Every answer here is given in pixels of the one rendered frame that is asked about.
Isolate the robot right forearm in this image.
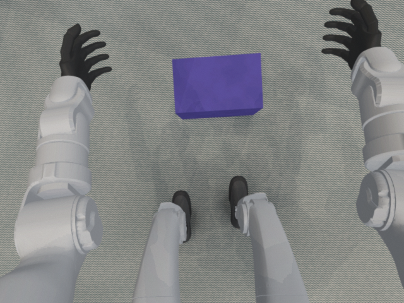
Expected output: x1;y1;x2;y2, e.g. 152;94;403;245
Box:
350;47;404;172

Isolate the carton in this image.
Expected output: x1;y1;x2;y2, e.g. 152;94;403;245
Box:
172;53;263;119

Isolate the robot left foot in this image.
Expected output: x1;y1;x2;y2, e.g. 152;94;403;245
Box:
172;191;191;243

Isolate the robot left upper arm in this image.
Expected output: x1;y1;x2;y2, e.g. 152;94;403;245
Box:
0;194;103;303

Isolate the robot right thigh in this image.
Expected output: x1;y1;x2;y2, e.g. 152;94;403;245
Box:
240;199;310;303

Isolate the robot right upper arm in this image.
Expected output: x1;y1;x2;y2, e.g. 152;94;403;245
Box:
356;169;404;289

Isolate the robot left hand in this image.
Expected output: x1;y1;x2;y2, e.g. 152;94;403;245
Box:
59;23;112;91

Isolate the robot left forearm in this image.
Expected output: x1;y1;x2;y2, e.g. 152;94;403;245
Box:
14;76;95;256

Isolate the robot right hand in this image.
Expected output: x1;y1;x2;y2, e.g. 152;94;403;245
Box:
321;0;382;70

